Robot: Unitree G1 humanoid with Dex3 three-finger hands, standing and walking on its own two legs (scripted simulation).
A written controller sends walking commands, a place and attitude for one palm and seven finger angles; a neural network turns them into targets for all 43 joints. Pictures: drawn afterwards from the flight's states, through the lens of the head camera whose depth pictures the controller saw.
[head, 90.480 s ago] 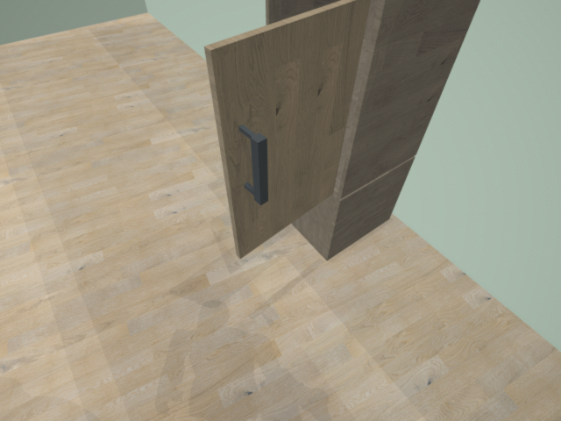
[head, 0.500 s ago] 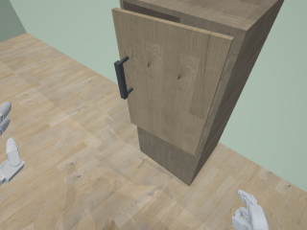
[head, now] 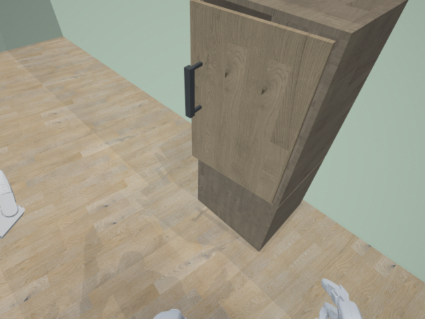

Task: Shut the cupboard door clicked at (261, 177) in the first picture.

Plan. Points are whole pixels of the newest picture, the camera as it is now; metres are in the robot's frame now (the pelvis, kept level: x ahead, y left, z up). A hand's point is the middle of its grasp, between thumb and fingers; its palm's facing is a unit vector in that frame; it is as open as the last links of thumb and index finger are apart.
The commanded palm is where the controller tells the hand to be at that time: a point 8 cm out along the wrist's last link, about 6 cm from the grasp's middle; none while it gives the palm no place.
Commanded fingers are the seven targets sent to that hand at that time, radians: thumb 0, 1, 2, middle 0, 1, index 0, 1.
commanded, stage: step back with the hand held close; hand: left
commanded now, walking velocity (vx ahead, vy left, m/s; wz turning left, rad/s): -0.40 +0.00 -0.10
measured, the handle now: (194, 90) +0.76 +0.11 +0.03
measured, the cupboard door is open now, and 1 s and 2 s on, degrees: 6 6 6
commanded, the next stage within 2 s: stop stepping back and stand still in 0.34 s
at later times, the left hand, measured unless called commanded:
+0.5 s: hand out of the picture +0.06 +0.27 +0.20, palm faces +0.49 -0.79 -0.37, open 7.4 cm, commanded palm +0.03 +0.30 +0.20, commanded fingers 0.00 0.90 0.90 -0.20 -0.30 -0.20 -0.30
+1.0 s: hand out of the picture -0.04 +0.28 +0.21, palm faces +0.49 -0.79 -0.36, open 7.4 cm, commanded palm -0.11 +0.31 +0.20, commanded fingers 0.00 0.90 0.90 -0.20 -0.30 -0.20 -0.30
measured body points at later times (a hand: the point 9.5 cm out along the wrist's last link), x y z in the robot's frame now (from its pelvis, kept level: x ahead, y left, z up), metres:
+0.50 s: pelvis -0.12 +0.01 +0.01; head -0.13 +0.04 +0.46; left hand +0.03 +0.31 +0.22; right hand +0.06 -0.21 -0.06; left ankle -0.03 +0.11 -0.70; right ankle -0.18 -0.12 -0.71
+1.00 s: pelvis -0.27 +0.02 +0.00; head -0.31 +0.04 +0.44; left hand -0.07 +0.32 +0.23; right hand -0.18 -0.25 -0.08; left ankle -0.19 +0.14 -0.72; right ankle -0.22 -0.10 -0.67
